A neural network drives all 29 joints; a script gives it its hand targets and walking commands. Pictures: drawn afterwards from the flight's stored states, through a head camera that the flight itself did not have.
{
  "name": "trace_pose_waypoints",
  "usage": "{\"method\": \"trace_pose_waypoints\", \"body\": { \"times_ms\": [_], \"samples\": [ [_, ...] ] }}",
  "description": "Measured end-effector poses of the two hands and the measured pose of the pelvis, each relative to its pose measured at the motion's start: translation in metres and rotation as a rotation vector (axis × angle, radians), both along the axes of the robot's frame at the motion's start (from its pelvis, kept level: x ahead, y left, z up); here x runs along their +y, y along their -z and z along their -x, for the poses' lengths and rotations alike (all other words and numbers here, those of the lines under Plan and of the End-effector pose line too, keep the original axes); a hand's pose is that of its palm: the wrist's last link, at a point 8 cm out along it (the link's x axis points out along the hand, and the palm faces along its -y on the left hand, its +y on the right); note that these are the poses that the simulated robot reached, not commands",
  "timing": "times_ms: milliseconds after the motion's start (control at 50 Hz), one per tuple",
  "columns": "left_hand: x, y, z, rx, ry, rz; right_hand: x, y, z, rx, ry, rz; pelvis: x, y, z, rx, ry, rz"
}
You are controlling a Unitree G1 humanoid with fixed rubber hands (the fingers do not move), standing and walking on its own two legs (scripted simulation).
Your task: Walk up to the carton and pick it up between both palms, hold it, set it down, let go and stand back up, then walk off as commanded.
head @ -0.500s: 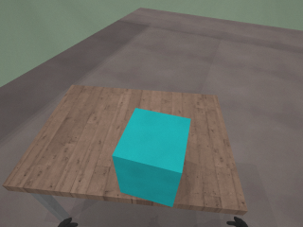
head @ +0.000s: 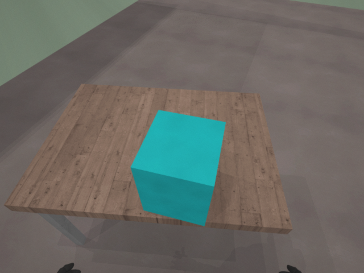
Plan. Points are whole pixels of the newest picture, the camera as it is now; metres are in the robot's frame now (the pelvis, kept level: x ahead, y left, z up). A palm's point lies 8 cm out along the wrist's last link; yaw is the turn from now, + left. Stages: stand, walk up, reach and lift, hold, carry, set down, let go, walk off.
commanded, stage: walk off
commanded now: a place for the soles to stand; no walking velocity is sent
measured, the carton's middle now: (181, 169) +0.44 -0.01 -0.09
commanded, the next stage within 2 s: none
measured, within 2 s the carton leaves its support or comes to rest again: neither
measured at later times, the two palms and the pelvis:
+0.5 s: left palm out of the picture +0.04 +0.26 -0.08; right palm out of the picture -0.05 -0.31 -0.14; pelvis -0.11 -0.02 -0.01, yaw +0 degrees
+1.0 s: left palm out of the picture -0.20 +0.35 -0.14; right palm out of the picture -0.17 -0.26 -0.08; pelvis -0.25 +0.05 -0.01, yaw +1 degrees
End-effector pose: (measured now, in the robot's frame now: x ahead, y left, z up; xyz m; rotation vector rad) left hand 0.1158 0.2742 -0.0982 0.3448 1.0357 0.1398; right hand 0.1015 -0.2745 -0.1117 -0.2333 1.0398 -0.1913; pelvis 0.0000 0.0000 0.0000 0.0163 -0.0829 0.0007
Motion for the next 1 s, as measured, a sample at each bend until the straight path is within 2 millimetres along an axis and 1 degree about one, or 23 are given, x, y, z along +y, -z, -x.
{"method": "trace_pose_waypoints", "body": {
  "times_ms": [60, 120, 160, 220, 260, 320, 400, 460, 520, 600, 640, 680, 720, 740, 760, 800, 880, 940, 1000],
  "samples": [
    [-0.001, 0.002, 0.015, 0.024, -0.011, -0.025, -0.01, 0.01, 0.017, 0.033, 0.001, -0.002, -0.007, 0.005, 0.012, -0.006, 0.001, -0.013],
    [-0.006, 0.003, 0.032, 0.041, -0.025, -0.051, -0.023, 0.022, 0.028, 0.04, -0.001, -0.014, -0.019, 0.012, 0.023, -0.013, 0.002, -0.026],
    [-0.009, 0.0, 0.045, 0.053, -0.025, -0.068, -0.029, 0.028, 0.036, 0.049, -0.002, -0.019, -0.024, 0.013, 0.031, -0.021, 0.006, -0.03],
    [-0.012, -0.009, 0.059, 0.066, -0.016, -0.085, -0.035, 0.028, 0.055, 0.072, 0.015, -0.028, -0.028, 0.008, 0.043, -0.019, 0.019, -0.043],
    [-0.015, -0.016, 0.061, 0.058, -0.005, -0.091, -0.038, 0.027, 0.07, 0.091, 0.027, -0.031, -0.029, 0.004, 0.051, -0.011, 0.025, -0.048],
    [-0.018, -0.024, 0.059, 0.012, 0.011, -0.09, -0.042, 0.026, 0.096, 0.129, 0.036, -0.026, -0.03, 0.001, 0.063, 0.006, 0.024, -0.048],
    [-0.02, -0.028, 0.06, -0.054, 0.03, -0.079, -0.045, 0.026, 0.126, 0.163, 0.034, -0.007, -0.027, 0.003, 0.083, 0.022, 0.016, -0.039],
    [-0.016, -0.026, 0.069, -0.088, 0.035, -0.067, -0.042, 0.026, 0.144, 0.166, 0.031, 0.008, -0.021, 0.007, 0.099, 0.018, 0.01, -0.028],
    [-0.007, -0.019, 0.086, -0.11, 0.026, -0.051, -0.035, 0.025, 0.162, 0.16, 0.028, 0.025, -0.012, 0.012, 0.116, 0.009, 0.001, -0.011],
    [0.01, -0.004, 0.113, -0.12, 0.008, -0.019, -0.023, 0.021, 0.192, 0.154, 0.03, 0.059, 0.004, 0.019, 0.142, 0.003, -0.006, 0.018],
    [0.021, 0.008, 0.127, -0.119, 0.002, 0.002, -0.017, 0.018, 0.213, 0.159, 0.037, 0.085, 0.014, 0.025, 0.156, 0.004, -0.007, 0.033],
    [0.03, 0.021, 0.142, -0.11, -0.003, 0.02, -0.01, 0.017, 0.239, 0.174, 0.044, 0.111, 0.025, 0.031, 0.173, -0.016, -0.002, 0.036],
    [0.037, 0.026, 0.161, -0.074, -0.013, 0.032, -0.005, 0.009, 0.261, 0.183, 0.052, 0.129, 0.032, 0.027, 0.186, -0.033, 0.004, 0.044],
    [0.041, 0.026, 0.17, -0.063, -0.022, 0.036, -0.002, 0.004, 0.269, 0.186, 0.051, 0.138, 0.035, 0.024, 0.191, -0.036, 0.001, 0.054],
    [0.045, 0.026, 0.179, -0.053, -0.03, 0.039, -0.001, -0.002, 0.273, 0.187, 0.046, 0.149, 0.038, 0.02, 0.197, -0.035, -0.003, 0.063],
    [0.053, 0.027, 0.2, -0.021, -0.042, 0.041, 0.002, -0.013, 0.275, 0.176, 0.038, 0.169, 0.042, 0.014, 0.207, -0.023, -0.005, 0.068],
    [0.069, 0.035, 0.254, 0.094, -0.061, 0.029, 0.007, -0.027, 0.266, 0.119, 0.016, 0.188, 0.048, 0.009, 0.226, 0.001, -0.003, 0.073],
    [0.077, 0.04, 0.291, 0.169, -0.078, 0.016, 0.01, -0.031, 0.263, 0.075, 0.005, 0.191, 0.05, 0.01, 0.237, 0.004, -0.002, 0.075],
    [0.078, 0.042, 0.316, 0.205, -0.088, 0.009, 0.01, -0.03, 0.27, 0.061, 0.002, 0.188, 0.048, 0.011, 0.248, -0.002, -0.003, 0.073]
  ]
}}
